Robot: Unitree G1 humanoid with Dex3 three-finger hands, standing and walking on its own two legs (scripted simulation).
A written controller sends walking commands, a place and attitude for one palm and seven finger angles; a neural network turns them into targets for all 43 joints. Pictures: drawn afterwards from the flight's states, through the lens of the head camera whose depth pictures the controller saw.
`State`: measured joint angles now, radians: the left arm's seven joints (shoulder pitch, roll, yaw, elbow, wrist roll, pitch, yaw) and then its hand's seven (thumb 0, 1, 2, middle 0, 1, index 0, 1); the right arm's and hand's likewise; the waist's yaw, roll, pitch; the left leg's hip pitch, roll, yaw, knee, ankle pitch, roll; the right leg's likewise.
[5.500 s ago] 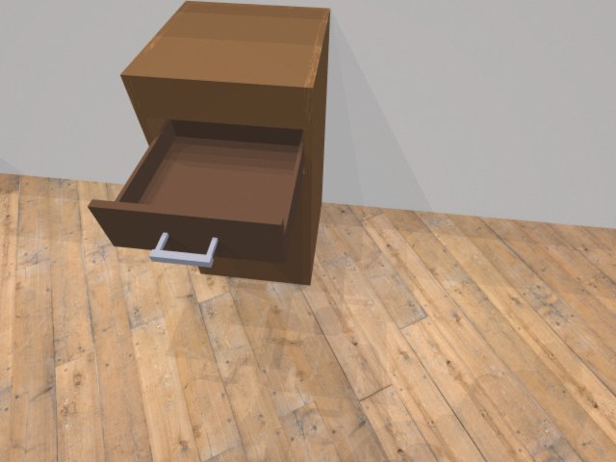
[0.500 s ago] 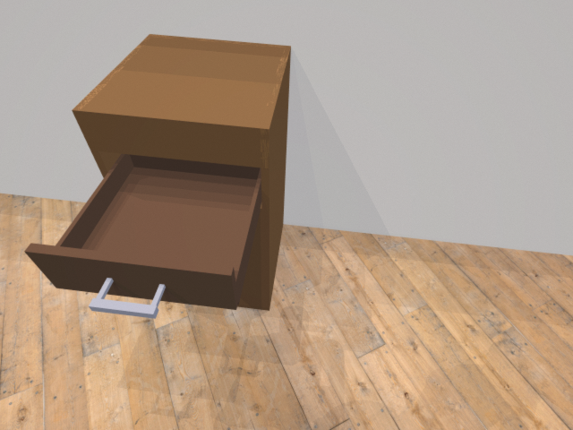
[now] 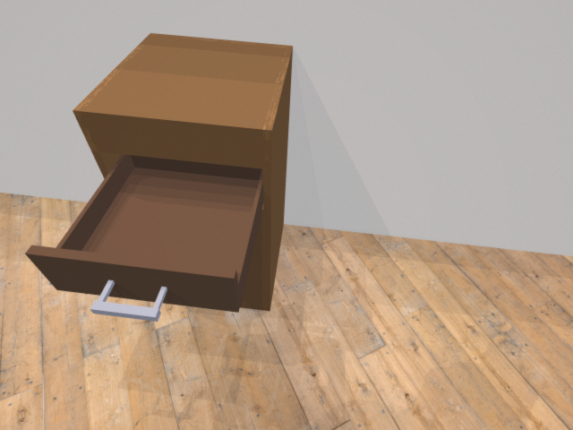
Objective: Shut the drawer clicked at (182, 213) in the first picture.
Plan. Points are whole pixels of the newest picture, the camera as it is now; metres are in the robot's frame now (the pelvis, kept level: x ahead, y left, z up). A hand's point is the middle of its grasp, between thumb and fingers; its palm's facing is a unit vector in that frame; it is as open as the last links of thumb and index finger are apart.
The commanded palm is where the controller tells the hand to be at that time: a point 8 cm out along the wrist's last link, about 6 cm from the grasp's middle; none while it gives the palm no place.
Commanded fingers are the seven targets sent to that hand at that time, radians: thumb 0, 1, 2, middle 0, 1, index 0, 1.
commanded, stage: shuffle to correct the standing spot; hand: left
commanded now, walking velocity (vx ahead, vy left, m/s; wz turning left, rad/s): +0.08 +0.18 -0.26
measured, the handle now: (130, 300) +0.36 +0.31 -0.13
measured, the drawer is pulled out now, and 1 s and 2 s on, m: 0.30 0.30 0.30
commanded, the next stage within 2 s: come to a stop and stand still in 0.62 s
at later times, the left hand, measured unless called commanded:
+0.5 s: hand out of the picture +0.06 +0.25 -0.18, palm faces -0.04 -0.97 -0.24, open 7.4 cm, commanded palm none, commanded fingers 0.00 0.90 0.90 -0.20 -0.30 -0.20 -0.30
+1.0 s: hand out of the picture +0.07 +0.38 -0.20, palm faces -0.02 -0.97 -0.24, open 7.4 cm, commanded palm none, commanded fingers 0.00 0.90 0.90 -0.20 -0.30 -0.20 -0.30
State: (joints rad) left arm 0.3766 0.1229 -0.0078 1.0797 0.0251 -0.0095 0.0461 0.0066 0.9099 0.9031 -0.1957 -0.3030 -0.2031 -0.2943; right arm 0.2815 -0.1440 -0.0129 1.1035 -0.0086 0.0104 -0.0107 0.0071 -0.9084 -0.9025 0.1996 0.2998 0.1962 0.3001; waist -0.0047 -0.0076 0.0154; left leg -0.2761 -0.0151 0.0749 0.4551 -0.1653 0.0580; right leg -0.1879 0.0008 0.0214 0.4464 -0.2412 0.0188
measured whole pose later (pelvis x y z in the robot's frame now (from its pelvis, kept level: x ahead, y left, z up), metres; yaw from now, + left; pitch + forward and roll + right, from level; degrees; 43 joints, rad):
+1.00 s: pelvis +0.06 +0.17 -0.02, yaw -4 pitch -1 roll +0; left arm 0.31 0.24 0.06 1.02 0.03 0.05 0.03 0.01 0.91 0.90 -0.20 -0.30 -0.21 -0.29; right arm 0.22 -0.18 -0.04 0.99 -0.02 0.00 0.00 0.01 -0.91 -0.90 0.20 0.30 0.20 0.30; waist 0.02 -0.05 0.04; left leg -0.35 0.07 0.03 0.66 -0.30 -0.05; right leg -0.34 -0.12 -0.01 0.85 -0.52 0.04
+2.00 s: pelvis +0.06 +0.15 -0.01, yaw -4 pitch -1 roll -1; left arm 0.37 0.09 -0.01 1.11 0.02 -0.03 0.05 0.01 0.91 0.90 -0.20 -0.30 -0.21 -0.29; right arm 0.33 -0.15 0.00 1.09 -0.01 0.00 -0.02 0.01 -0.92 -0.90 0.20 0.30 0.19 0.30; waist -0.02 0.05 0.01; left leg -0.23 0.04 0.02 0.56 -0.32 -0.01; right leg -0.20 0.06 -0.11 0.49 -0.29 -0.08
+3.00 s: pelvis +0.02 +0.15 -0.11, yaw -2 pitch +15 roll -2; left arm 0.61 0.17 0.04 -0.12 -0.20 -0.54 -0.19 0.02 0.90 0.90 -0.59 -0.73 -0.59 -0.72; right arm 0.10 -0.21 0.00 0.44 0.01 -0.22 -0.01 0.01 -0.90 -0.90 0.20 0.30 0.20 0.30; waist 0.07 0.00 -0.16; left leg -0.98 0.02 -0.03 1.27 -0.55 -0.01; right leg -0.93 0.00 -0.17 1.23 -0.56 -0.09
